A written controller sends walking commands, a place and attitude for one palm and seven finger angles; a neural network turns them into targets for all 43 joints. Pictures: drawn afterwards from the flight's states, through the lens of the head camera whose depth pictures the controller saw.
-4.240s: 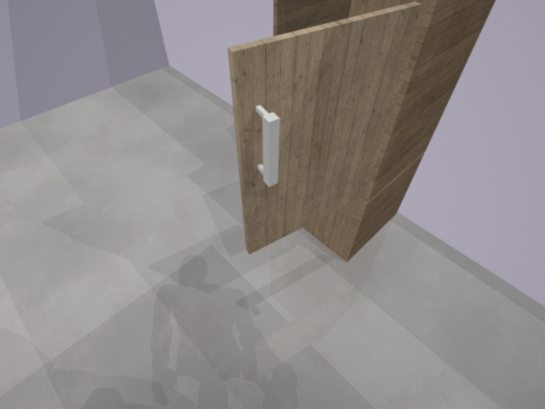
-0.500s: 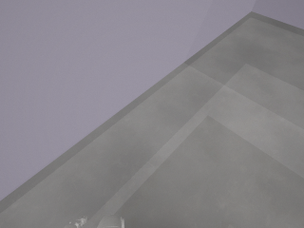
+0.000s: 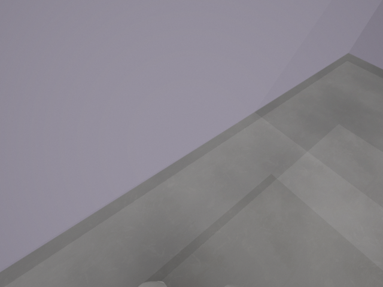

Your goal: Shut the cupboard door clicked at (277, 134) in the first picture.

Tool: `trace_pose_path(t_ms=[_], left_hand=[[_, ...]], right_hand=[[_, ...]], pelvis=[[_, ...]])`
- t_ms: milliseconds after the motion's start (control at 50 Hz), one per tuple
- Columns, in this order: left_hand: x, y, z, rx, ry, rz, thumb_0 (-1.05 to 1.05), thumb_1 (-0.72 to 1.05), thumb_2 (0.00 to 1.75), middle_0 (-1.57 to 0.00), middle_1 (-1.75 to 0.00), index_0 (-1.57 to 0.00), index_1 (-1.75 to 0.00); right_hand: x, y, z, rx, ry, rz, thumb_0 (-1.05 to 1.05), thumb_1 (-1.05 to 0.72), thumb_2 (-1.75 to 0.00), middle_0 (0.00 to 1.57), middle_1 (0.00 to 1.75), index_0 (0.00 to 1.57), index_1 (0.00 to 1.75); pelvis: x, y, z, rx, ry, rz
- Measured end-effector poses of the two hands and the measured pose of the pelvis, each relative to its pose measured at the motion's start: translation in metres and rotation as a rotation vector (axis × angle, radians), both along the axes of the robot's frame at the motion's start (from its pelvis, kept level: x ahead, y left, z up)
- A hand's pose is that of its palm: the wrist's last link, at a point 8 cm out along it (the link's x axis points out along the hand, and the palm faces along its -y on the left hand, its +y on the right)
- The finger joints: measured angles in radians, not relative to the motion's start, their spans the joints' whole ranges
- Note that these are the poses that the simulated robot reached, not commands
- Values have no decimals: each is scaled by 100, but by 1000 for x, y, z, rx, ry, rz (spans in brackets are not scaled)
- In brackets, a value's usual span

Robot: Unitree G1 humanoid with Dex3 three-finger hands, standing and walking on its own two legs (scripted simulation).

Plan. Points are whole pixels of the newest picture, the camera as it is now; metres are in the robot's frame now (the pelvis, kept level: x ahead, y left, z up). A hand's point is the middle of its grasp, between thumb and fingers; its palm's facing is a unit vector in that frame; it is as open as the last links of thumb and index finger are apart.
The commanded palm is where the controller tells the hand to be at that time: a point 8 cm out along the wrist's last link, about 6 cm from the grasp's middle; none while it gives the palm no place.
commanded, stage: turn to face it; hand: left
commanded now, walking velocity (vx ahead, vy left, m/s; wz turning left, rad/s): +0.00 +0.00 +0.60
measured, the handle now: out of the picture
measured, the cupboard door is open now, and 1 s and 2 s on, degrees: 78 78 78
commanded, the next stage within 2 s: none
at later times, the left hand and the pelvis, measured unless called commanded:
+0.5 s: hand out of the picture +0.11 +0.15 -0.14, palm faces +0.30 -0.92 -0.24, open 7.4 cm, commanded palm none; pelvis +0.06 -0.06 +0.01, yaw +20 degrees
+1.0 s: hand out of the picture +0.01 +0.17 -0.15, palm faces +0.61 -0.74 -0.30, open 7.4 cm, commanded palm none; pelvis +0.08 -0.06 +0.00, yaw +38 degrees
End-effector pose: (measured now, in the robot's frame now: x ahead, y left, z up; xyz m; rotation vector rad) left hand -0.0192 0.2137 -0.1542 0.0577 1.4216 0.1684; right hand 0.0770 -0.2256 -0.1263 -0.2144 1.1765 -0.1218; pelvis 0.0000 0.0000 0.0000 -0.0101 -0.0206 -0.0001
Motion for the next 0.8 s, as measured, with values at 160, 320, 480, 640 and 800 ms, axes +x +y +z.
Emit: trace_pose_path(t_ms=[160, 320, 480, 640, 800], left_hand=[[104, 17, 24, 82, -210, 5, 1, 94, 90, -20, -30, -19, -30], [152, 4, 44, 173, -340, 32, 1, 92, 90, -20, -30, -19, -30], [116, -19, 50, 170, -290, 153, 0, 91, 90, -20, -30, -20, -30], [31, -22, 26, 134, -149, 339, 0, 91, 90, -20, -30, -20, -30], [-33, -2, 9, 157, -19, 485, 1, 91, 90, -20, -30, -20, -30]], right_hand=[[-21, -23, 1, -11, 170, -17, 0, -93, -90, 20, 30, 20, 30], [8, -62, -13, 9, 204, 21, 0, -91, -90, 20, 30, 20, 30], [96, -75, 2, -4, 125, 178, 0, -91, -90, 20, 30, 20, 30], [195, -27, 15, -38, -2, 414, 0, -91, -90, 20, 30, 20, 30], [238, 27, 20, -54, -122, 577, 0, -91, -90, 20, 30, 20, 30]], pelvis=[[26, -12, 8, -11, 34, 87], [49, -47, 2, 1, 52, 183], [63, -61, 13, 45, 29, 324], [65, -52, 7, 41, 30, 451], [66, -39, -6, 7, 40, 541]])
